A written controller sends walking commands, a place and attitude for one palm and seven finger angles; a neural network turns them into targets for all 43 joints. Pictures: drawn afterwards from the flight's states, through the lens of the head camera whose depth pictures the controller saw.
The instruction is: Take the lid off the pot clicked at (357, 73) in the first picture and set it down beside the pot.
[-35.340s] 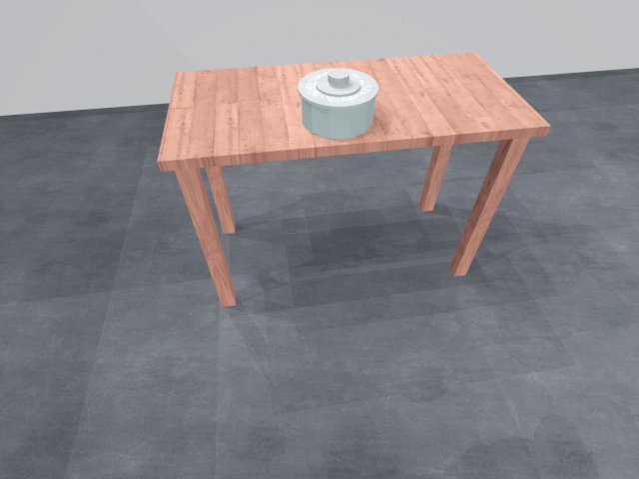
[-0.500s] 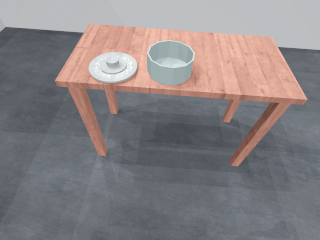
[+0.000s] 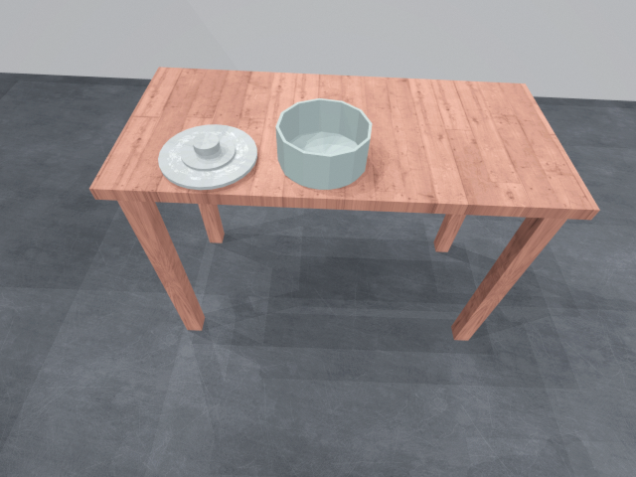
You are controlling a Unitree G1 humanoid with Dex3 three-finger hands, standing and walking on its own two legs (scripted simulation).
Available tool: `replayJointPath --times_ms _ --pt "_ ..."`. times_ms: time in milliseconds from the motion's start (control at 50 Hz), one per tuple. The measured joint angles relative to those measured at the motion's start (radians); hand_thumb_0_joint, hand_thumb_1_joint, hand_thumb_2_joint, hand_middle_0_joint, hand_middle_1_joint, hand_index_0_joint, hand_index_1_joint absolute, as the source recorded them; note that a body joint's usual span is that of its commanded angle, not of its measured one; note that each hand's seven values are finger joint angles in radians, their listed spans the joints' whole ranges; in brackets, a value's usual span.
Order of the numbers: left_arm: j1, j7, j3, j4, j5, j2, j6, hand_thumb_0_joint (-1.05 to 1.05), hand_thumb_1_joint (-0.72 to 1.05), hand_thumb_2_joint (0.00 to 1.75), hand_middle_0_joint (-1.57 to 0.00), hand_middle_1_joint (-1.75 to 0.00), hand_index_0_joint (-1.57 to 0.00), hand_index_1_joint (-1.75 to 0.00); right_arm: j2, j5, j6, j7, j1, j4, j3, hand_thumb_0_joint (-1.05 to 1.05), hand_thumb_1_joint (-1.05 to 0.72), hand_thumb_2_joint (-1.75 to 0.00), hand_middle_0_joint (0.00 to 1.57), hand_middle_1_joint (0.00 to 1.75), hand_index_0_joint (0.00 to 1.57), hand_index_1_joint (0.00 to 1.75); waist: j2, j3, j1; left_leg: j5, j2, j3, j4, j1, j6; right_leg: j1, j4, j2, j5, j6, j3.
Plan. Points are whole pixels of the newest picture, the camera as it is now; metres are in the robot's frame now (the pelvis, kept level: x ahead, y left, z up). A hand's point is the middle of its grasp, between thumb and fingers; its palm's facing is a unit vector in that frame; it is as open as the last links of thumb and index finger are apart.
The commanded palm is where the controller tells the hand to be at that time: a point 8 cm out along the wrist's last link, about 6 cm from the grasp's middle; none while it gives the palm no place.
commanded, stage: stop stepping back and stand still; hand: left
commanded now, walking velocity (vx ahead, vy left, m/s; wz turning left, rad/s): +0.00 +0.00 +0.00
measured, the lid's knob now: (206, 144) +0.72 +0.26 -0.04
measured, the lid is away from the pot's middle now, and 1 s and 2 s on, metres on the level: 0.24 0.24 0.24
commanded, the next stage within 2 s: let the arm hang, fingers relaxed in 0.02 s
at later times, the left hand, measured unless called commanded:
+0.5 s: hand out of the picture -0.01 +0.18 -0.18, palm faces +0.03 -0.98 -0.19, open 7.3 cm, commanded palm none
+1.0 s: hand out of the picture -0.03 +0.18 -0.17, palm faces +0.03 -0.98 -0.18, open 7.3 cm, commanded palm none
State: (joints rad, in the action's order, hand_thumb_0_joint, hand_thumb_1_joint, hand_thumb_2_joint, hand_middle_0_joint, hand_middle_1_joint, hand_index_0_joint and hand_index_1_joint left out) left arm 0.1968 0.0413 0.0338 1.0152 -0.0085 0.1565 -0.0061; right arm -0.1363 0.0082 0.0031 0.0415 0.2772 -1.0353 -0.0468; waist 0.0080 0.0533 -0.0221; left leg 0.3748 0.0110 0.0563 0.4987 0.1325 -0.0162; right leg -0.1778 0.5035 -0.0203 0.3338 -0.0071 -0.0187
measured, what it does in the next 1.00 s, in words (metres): stands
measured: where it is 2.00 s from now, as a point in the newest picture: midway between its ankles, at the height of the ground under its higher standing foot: outside the picture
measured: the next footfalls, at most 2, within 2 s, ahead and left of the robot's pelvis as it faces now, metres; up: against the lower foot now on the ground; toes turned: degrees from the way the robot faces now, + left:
none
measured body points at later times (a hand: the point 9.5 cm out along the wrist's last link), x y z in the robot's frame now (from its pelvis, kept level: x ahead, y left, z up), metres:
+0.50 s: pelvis -0.02 +0.01 +0.00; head +0.00 +0.02 +0.45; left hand -0.01 +0.23 -0.16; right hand -0.04 -0.20 -0.15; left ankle -0.07 +0.10 -0.73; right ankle -0.04 -0.12 -0.73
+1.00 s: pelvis -0.03 +0.02 +0.00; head -0.01 +0.02 +0.45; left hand -0.03 +0.23 -0.16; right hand -0.05 -0.19 -0.16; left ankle -0.07 +0.10 -0.73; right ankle -0.04 -0.12 -0.73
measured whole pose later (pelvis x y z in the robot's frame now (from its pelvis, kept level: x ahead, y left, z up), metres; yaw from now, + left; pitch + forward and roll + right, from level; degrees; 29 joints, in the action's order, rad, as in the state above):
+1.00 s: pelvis -0.03 +0.02 +0.00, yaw -1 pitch -1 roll +0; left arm 0.29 0.04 0.02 1.11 -0.01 0.13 0.00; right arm -0.09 0.01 0.01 0.04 0.32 -1.10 -0.03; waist 0.00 0.05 -0.01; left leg 0.31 -0.02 0.08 0.45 0.13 -0.05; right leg -0.18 0.46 0.01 0.26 0.02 -0.04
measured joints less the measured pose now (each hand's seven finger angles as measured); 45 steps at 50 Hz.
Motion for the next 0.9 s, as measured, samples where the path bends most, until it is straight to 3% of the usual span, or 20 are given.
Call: replayJointPath --times_ms 280,900 --pt "0.033 0.004 0.003 0.032 0.000 0.000 0.006 0.00 0.92 0.90 -0.20 -0.30 -0.20 -0.30 0.033 0.001 -0.006 -0.001 0.040 -0.043 0.006 0.01 -0.92 -0.90 0.20 0.30 0.20 0.30 -0.012 0.001 0.001 -0.015 -0.004 0.004 -0.017 -0.019 -0.009 0.023 -0.028 0.004 -0.023 0.008 -0.004" --pt "0.091 0.001 -0.012 0.099 -0.006 -0.027 0.006 0.01 0.92 0.90 -0.20 -0.30 -0.20 -0.30 0.038 -0.002 0.007 0.001 0.040 -0.064 0.013 0.00 -0.91 -0.90 0.20 0.30 0.20 0.30 0.000 -0.002 0.014 -0.060 -0.028 0.022 -0.043 -0.010 -0.033 0.008 -0.048 0.027 -0.069 0.031 -0.022"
